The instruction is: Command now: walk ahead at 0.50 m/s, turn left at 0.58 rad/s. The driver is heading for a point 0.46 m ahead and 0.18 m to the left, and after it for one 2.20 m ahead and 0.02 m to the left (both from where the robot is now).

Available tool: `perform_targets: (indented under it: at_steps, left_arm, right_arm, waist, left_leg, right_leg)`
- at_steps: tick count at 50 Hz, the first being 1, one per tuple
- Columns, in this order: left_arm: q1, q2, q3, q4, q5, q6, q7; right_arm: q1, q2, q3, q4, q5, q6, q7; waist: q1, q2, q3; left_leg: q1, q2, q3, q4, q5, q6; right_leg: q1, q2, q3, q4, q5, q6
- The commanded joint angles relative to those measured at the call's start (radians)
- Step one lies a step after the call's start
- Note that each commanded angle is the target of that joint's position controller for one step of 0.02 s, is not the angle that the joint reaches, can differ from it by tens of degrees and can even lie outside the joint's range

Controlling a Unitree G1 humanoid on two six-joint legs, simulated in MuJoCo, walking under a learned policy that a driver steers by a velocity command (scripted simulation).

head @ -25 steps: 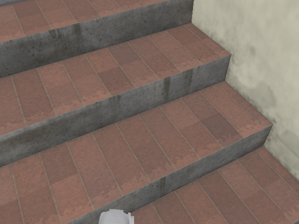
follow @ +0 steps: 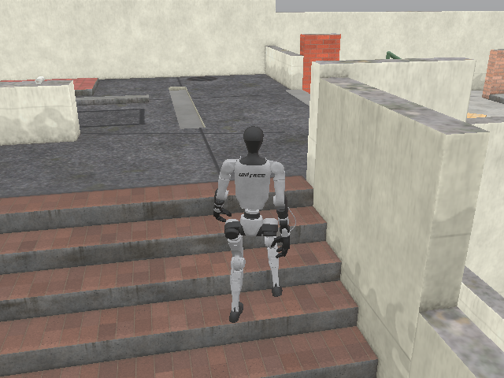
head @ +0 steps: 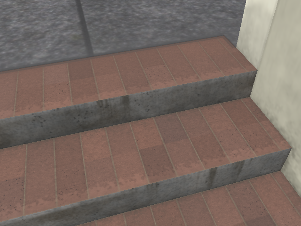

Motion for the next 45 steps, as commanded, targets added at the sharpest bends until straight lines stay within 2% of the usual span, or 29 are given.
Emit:
perform_targets:
  at_steps: [1,2,4,5,6,7,8,10,11,13,15,17,18,20,21,23,25,26,27,28,29,30,31,33,35,37,39,41,45]
  left_arm:
    - [0.141,0.046,0.019,-0.029,-0.024,0.002,0.011]
    - [0.193,0.047,0.021,-0.016,-0.028,0.014,0.014]
    - [0.404,0.103,0.055,0.070,-0.012,0.016,0.041]
    - [0.583,0.161,0.078,0.119,0.010,0.006,0.048]
    - [0.637,0.298,0.091,0.117,0.004,0.003,0.023]
    - [0.544,0.252,0.092,0.137,0.031,0.012,0.008]
    - [0.402,0.155,0.074,0.135,0.006,0.015,-0.003]
    - [0.330,-0.081,-0.002,0.175,0.016,0.017,-0.008]
    - [0.340,-0.110,-0.008,0.212,0.019,0.027,-0.001]
    - [0.302,-0.117,-0.012,0.242,0.044,0.016,0.018]
    - [0.269,-0.102,-0.018,0.239,0.083,-0.006,0.025]
    - [0.322,-0.066,-0.025,0.251,0.099,-0.022,0.027]
    - [0.416,-0.047,-0.026,0.267,0.100,-0.026,0.031]
    - [0.456,0.001,-0.015,0.290,0.072,-0.008,-0.005]
    - [0.409,0.039,-0.013,0.245,0.036,-0.025,-0.020]
    - [0.420,0.161,0.013,0.236,0.015,-0.053,-0.040]
    - [0.465,0.206,0.046,0.226,-0.003,-0.057,-0.029]
    - [0.494,0.226,0.060,0.230,0.012,-0.051,-0.028]
    - [0.500,0.170,0.060,0.191,0.070,-0.051,-0.027]
    - [0.485,0.127,0.045,0.138,0.091,-0.045,-0.057]
    - [0.334,0.073,0.059,0.122,0.049,-0.019,-0.082]
    - [0.326,-0.016,0.040,0.107,0.012,-0.012,-0.089]
    - [0.252,0.003,0.052,0.080,0.003,-0.018,-0.070]
    - [0.149,-0.050,0.033,-0.003,-0.006,-0.008,-0.046]
    - [0.194,-0.037,0.028,-0.001,-0.007,0.025,-0.030]
    - [0.203,-0.008,0.040,0.020,-0.035,0.024,-0.027]
    - [0.137,-0.021,0.030,0.034,-0.041,0.014,-0.029]
    - [0.052,-0.037,0.014,0.003,-0.041,0.015,-0.020]
    - [-0.082,-0.039,-0.009,-0.083,-0.045,0.048,0.007]
  right_arm:
    - [-0.371,-0.234,-0.046,-0.230,0.032,-0.076,-0.010]
    - [-0.365,-0.252,-0.060,-0.240,0.042,-0.077,0.000]
    - [-0.290,-0.189,-0.064,-0.238,0.027,-0.081,0.041]
    - [-0.154,-0.087,-0.052,-0.181,-0.005,-0.087,0.079]
    - [0.114,0.057,-0.016,-0.145,-0.017,-0.082,0.091]
    - [0.002,-0.031,-0.035,-0.181,-0.013,-0.057,0.091]
    - [-0.171,-0.040,-0.026,-0.209,0.003,-0.025,0.076]
    - [-0.284,-0.038,-0.014,-0.248,-0.005,0.014,0.036]
    - [-0.325,-0.006,0.010,-0.284,-0.006,0.025,0.040]
    - [-0.405,0.040,0.049,-0.334,0.015,0.046,0.052]
    - [-0.482,0.026,0.064,-0.372,0.028,0.047,0.069]
    - [-0.582,-0.044,0.058,-0.435,0.045,0.050,0.077]
    - [-0.641,-0.061,0.053,-0.451,0.044,0.055,0.076]
    - [-0.862,-0.055,0.067,-0.532,0.025,0.093,0.078]
    - [-0.797,-0.018,0.066,-0.501,0.013,0.104,0.084]
    - [-0.630,-0.011,0.062,-0.457,0.023,0.127,0.100]
    - [-0.551,-0.052,0.041,-0.440,0.022,0.107,0.092]
    - [-0.493,-0.074,0.027,-0.431,0.033,0.091,0.072]
    - [-0.295,-0.146,-0.003,-0.375,0.036,0.080,0.036]
    - [-0.075,-0.214,-0.021,-0.312,0.049,0.083,0.006]
    - [0.149,-0.316,-0.062,-0.214,-0.001,0.079,0.004]
    - [0.119,-0.316,-0.087,-0.178,-0.021,0.037,-0.008]
    - [0.005,-0.228,-0.069,-0.162,-0.007,0.011,-0.002]
    - [-0.233,-0.088,-0.032,-0.134,0.021,-0.009,0.025]
    - [-0.391,0.005,0.003,-0.142,0.005,-0.011,0.039]
    - [-0.426,-0.021,-0.007,-0.163,-0.009,-0.024,0.030]
    - [-0.250,-0.052,-0.013,-0.121,-0.050,-0.028,0.004]
    - [-0.117,-0.077,-0.015,-0.085,-0.060,-0.028,-0.010]
    - [-0.015,-0.078,0.001,-0.031,-0.085,-0.019,-0.018]
  waist:
    - [0.189,0.055,0.095]
    - [0.200,0.035,0.098]
    - [0.237,0.005,0.065]
    - [0.223,-0.039,-0.051]
    - [0.113,-0.357,-0.210]
    - [0.143,-0.228,-0.035]
    - [0.145,-0.099,0.102]
    - [0.094,-0.008,0.093]
    - [0.071,0.006,0.104]
    - [0.041,-0.004,0.144]
    - [0.031,-0.018,0.143]
    - [0.054,0.033,0.135]
    - [0.105,-0.014,0.125]
    - [0.130,-0.053,0.161]
    - [0.083,-0.105,0.146]
    - [0.005,-0.132,0.067]
    - [0.008,-0.173,0.019]
    - [0.003,-0.229,-0.019]
    - [-0.021,-0.134,-0.181]
    - [-0.092,0.018,-0.331]
    - [-0.162,0.177,-0.171]
    - [-0.116,0.142,-0.033]
    - [-0.059,0.129,0.055]
    - [0.089,0.025,0.073]
    - [0.192,-0.013,0.059]
    - [0.199,0.046,0.068]
    - [0.124,0.072,0.050]
    - [0.066,0.090,0.054]
    - [0.028,0.014,0.110]
  left_leg:
    - [-0.608,0.111,-0.153,-0.355,0.281,0.148]
    - [-0.451,0.127,-0.197,-0.270,0.419,0.183]
    - [-0.183,0.091,-0.231,0.029,0.746,0.190]
    - [-0.242,0.040,-0.210,0.326,0.790,0.147]
    - [-0.524,-0.093,-0.128,0.842,-0.010,0.054]
    - [-0.877,-0.034,-0.166,1.207,0.009,0.052]
    - [-1.030,0.049,-0.128,1.391,0.174,0.091]
    - [-1.009,0.116,-0.063,1.416,0.282,0.167]
    - [-1.001,0.146,-0.036,1.485,0.282,0.195]
    - [-1.060,0.184,-0.016,1.521,0.205,0.233]
    - [-0.975,0.224,0.060,1.393,0.269,0.249]
    - [-0.913,0.279,0.095,1.086,0.410,0.205]
    - [-0.912,0.279,0.132,1.017,0.459,0.177]
    - [-0.697,0.303,0.220,0.749,0.180,0.164]
    - [-0.503,0.263,0.289,0.736,0.149,0.141]
    - [-0.411,0.182,0.320,0.685,0.170,0.119]
    - [-0.329,0.086,0.366,0.311,0.062,0.094]
    - [-0.184,0.056,0.357,0.210,0.091,0.112]
    - [0.240,0.116,0.144,0.276,0.447,0.204]
    - [0.539,0.208,-0.243,-0.003,0.210,0.305]
    - [0.479,0.329,-0.662,-0.366,-0.003,0.342]
    - [0.383,0.367,-0.673,-0.397,-0.072,0.277]
    - [0.239,0.351,-0.592,-0.351,0.062,0.283]
    - [0.064,0.326,-0.389,-0.313,0.335,0.268]
    - [-0.064,0.304,-0.177,-0.364,0.505,0.212]
    - [-0.121,0.288,-0.049,-0.447,0.549,0.180]
    - [-0.019,0.322,-0.057,-0.451,0.610,0.198]
    - [0.169,0.376,-0.088,-0.452,0.649,0.203]
    - [0.374,0.439,-0.042,-0.486,0.529,0.161]
  right_leg:
    - [0.817,0.012,-0.173,-0.328,-0.019,0.162]
    - [0.808,0.037,-0.196,-0.545,0.081,0.170]
    - [0.884,0.107,-0.219,-0.863,0.130,0.121]
    - [1.095,0.014,-0.062,-0.825,0.310,-0.026]
    - [1.296,-0.339,0.512,-0.908,0.805,-0.471]
    - [1.229,-0.416,0.812,-1.076,0.157,-0.454]
    - [1.045,-0.376,0.652,-1.085,-0.232,-0.351]
    - [0.882,-0.299,0.367,-1.123,-0.223,-0.255]
    - [0.806,-0.280,0.307,-1.148,-0.154,-0.247]
    - [0.718,-0.231,0.128,-1.194,-0.160,-0.210]
    - [0.605,-0.178,-0.035,-1.265,-0.119,-0.184]
    - [0.598,-0.166,-0.140,-1.308,-0.074,-0.148]
    - [0.639,-0.160,-0.167,-1.327,-0.025,-0.154]
    - [0.554,-0.216,-0.222,-1.507,0.090,-0.170]
    - [0.493,-0.218,-0.265,-1.498,0.359,-0.187]
    - [0.704,-0.262,-0.341,-1.333,1.139,-0.221]
    - [1.023,-0.260,-0.362,-1.167,1.478,-0.207]
    - [1.053,-0.259,-0.369,-1.087,1.624,-0.200]
    - [0.782,-0.221,-0.333,-0.820,1.539,-0.129]
    - [0.466,-0.112,-0.242,-0.539,1.066,-0.083]
    - [0.164,0.077,-0.094,-0.036,0.208,-0.027]
    - [-0.010,0.086,0.096,0.298,0.234,-0.041]
    - [-0.083,0.097,0.108,0.525,0.221,-0.046]
    - [-0.131,0.102,0.097,0.626,0.163,-0.110]
    - [-0.101,0.038,0.022,0.513,0.136,-0.142]
    - [-0.042,0.010,-0.044,0.440,0.036,-0.093]
    - [-0.169,0.027,-0.076,0.630,-0.041,-0.058]
    - [-0.369,0.025,-0.050,0.738,-0.110,-0.062]
    - [-0.604,-0.011,0.008,0.704,-0.055,-0.090]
